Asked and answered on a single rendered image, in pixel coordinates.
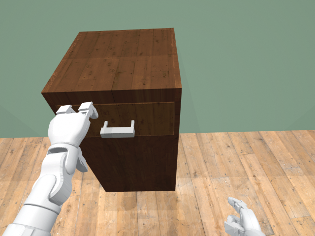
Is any left robot hand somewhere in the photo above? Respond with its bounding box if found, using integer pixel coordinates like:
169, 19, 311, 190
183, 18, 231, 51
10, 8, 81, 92
48, 102, 98, 172

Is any cabinet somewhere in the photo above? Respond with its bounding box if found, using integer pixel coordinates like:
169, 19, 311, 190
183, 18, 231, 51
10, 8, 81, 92
41, 28, 182, 192

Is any handle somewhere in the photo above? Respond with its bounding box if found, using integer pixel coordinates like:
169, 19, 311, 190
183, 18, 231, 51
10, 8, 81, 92
100, 120, 135, 138

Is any drawer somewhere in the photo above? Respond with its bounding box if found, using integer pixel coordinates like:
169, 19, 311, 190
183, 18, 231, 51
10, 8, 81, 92
57, 102, 174, 137

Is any right robot hand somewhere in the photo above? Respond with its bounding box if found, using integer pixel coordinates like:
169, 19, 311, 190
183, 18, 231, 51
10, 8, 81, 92
224, 197, 261, 236

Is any robot left forearm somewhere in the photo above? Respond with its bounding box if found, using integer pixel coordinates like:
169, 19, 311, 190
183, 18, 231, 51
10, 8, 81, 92
2, 143, 79, 236

